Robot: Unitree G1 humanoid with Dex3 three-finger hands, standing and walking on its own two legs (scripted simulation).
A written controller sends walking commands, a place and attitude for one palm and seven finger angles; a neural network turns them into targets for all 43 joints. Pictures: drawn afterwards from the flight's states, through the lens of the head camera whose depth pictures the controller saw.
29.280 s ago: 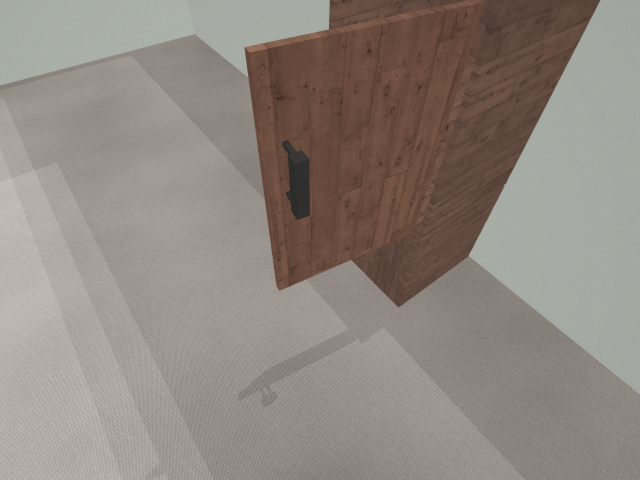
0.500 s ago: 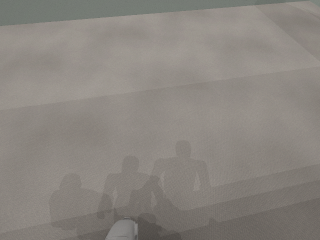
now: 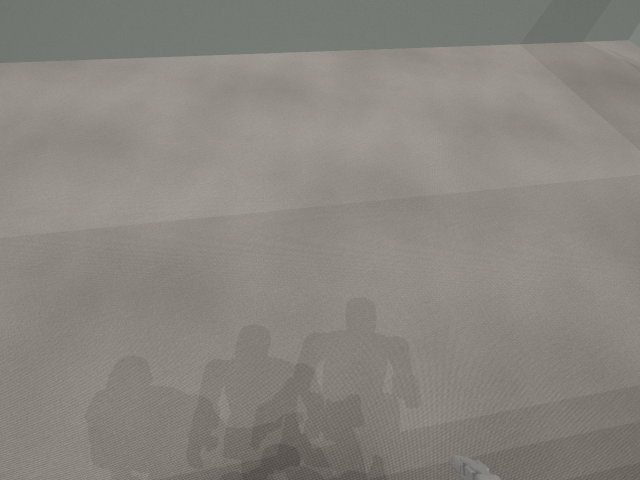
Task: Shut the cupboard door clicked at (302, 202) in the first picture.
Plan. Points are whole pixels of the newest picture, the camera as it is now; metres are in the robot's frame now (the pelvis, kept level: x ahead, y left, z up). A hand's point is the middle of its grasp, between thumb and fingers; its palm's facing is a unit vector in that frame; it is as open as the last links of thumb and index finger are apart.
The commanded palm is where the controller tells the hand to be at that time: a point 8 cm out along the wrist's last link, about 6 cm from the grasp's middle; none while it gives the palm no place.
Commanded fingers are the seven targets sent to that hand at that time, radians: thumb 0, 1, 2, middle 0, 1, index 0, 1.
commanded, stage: turn to face it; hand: left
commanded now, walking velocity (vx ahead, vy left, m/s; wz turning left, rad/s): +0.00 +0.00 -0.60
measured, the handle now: out of the picture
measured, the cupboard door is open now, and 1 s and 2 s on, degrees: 54 54 54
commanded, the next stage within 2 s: none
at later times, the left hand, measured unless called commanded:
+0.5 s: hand (214, 459) +0.17 +0.17 -0.17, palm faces -0.26 -0.94 -0.22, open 7.4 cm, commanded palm none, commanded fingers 0.00 0.90 0.90 -0.20 -0.30 -0.20 -0.30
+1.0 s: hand (288, 400) +0.26 +0.07 -0.15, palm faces -0.58 -0.77 -0.27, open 7.4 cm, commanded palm none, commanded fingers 0.00 0.90 0.90 -0.20 -0.30 -0.20 -0.30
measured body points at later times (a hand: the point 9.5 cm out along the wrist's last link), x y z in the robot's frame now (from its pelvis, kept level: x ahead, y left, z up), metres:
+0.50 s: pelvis +0.03 +0.00 +0.00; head +0.07 +0.00 +0.44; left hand +0.18 +0.22 -0.15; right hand +0.02 -0.29 -0.13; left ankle +0.07 +0.12 -0.73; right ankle +0.01 -0.13 -0.74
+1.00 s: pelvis +0.03 -0.01 -0.01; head +0.06 -0.05 +0.43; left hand +0.29 +0.11 -0.13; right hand -0.10 -0.25 -0.17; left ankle +0.07 +0.12 -0.69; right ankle -0.04 -0.10 -0.74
